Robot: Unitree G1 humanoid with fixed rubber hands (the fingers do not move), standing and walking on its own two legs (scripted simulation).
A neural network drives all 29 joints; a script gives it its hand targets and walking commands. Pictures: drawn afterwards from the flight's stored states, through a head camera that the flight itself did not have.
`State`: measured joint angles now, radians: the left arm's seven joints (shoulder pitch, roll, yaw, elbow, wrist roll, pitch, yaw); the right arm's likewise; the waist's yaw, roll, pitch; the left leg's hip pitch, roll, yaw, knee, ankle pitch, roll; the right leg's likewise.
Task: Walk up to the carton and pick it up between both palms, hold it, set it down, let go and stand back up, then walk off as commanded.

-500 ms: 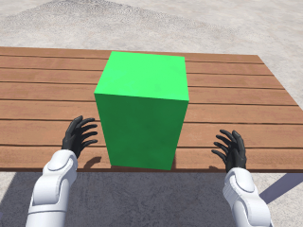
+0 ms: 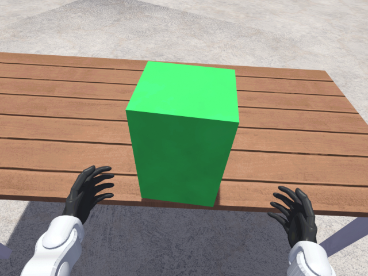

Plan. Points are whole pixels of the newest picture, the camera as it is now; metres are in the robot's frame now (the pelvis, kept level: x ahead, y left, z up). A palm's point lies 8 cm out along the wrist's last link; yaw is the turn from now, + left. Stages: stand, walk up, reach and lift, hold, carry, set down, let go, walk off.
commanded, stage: set down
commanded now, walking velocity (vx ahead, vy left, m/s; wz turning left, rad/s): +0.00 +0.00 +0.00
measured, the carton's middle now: (183, 140) +0.41 +0.04 +0.09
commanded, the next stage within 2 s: let go in 1.36 s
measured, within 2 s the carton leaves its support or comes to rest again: neither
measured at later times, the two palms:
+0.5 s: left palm (84, 224) +0.23 +0.22 +0.04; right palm (309, 250) +0.19 -0.19 +0.05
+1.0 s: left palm (88, 233) +0.23 +0.23 -0.01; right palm (296, 255) +0.20 -0.19 +0.00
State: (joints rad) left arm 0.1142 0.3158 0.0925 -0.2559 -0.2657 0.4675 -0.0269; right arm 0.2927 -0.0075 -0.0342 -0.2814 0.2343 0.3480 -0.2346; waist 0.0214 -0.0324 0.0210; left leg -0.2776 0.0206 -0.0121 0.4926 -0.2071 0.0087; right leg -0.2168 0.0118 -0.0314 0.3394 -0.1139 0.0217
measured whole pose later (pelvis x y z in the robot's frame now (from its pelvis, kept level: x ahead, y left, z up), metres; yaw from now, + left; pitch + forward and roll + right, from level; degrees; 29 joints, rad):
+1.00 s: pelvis +0.03 +0.00 +0.00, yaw +0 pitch +2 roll -2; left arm 0.24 0.23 0.08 0.01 -0.14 0.29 -0.02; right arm 0.42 -0.01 -0.03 -0.02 0.15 0.11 -0.10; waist 0.02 -0.03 0.02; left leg -0.28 0.03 -0.01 0.49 -0.25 0.01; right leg -0.22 0.02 -0.03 0.34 -0.15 0.02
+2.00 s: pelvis +0.03 +0.00 +0.00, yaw +0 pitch +2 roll -1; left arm 0.25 0.28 0.05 0.62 0.00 0.04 0.00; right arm 0.24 -0.13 -0.03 0.64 -0.01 -0.08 0.00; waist 0.02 -0.03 0.02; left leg -0.28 0.00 -0.01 0.49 -0.25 0.01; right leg -0.25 -0.01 -0.03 0.43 -0.21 0.02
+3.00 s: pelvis +0.03 -0.01 +0.00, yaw +1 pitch +1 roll -1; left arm 0.25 0.31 0.05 0.92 0.00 -0.04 -0.02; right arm 0.24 -0.24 -0.03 0.77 -0.01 -0.04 0.00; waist 0.02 0.02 -0.01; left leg -0.28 0.00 -0.01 0.49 -0.24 0.01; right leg -0.26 -0.02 -0.03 0.45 -0.21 0.02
